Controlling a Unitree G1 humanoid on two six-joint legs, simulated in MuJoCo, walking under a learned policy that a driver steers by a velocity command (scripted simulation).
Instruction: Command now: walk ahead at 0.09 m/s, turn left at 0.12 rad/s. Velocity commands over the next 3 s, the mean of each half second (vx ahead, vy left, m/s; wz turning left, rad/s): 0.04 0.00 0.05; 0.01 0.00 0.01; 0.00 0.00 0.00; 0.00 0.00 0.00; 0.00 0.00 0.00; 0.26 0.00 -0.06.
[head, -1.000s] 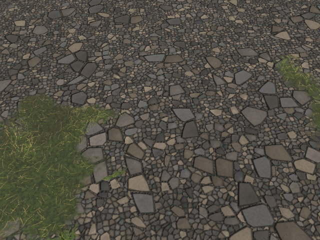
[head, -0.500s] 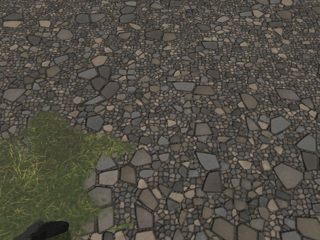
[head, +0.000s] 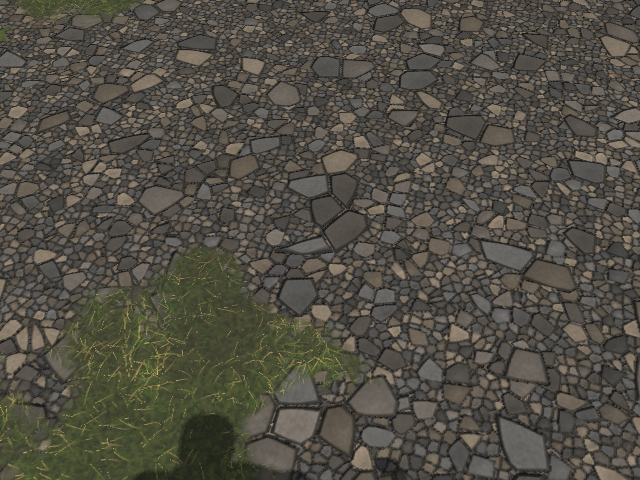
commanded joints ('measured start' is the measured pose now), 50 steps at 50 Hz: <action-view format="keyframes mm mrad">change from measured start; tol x2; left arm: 1 5 74 2 -49 36 -20 -4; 2 89 32 -11 -34 35 -15 -2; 4 -7 100 0 -36 33 6 7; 5 -13 112 4 -26 30 13 11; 21 -12 108 8 67 19 47 38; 36 26 88 9 181 17 39 55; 50 98 46 -4 246 17 27 57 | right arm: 1 55 -172 -46 -73 -21 -6 -17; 3 -41 -82 -21 -78 -12 1 -9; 4 -52 -72 -19 -74 -11 -2 -1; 9 -13 -87 -22 -50 -7 -20 4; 19 -24 -75 -28 5 -4 -22 3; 50 -1 -56 -24 311 8 -14 -28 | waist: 1 -28 26 -179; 2 30 148 -210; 4 -16 93 -114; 6 -28 68 -85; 16 -28 -1 -114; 36 -31 -11 -34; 50 -39 -23 -15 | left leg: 1 366 169 -164 -94 418 95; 2 309 222 -209 -90 314 184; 3 223 160 -184 -102 137 171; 4 191 105 -144 -95 60 130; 6 176 76 -120 -73 102 100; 10 211 67 -103 -27 272 99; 13 221 62 -98 -20 314 103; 19 200 51 -89 -39 264 101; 35 173 19 -56 -92 46 76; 50 174 1 -31 -97 15 67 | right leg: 1 -120 -99 80 43 20 -26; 2 -91 -63 37 30 -132 19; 3 -40 -64 41 2 -72 40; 4 -51 -58 30 -3 -30 45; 9 -21 -72 42 -7 85 37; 12 1 -75 41 -4 119 40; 23 45 -77 38 -28 88 46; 35 7 -69 29 -56 13 41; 50 -24 -57 22 -68 -6 32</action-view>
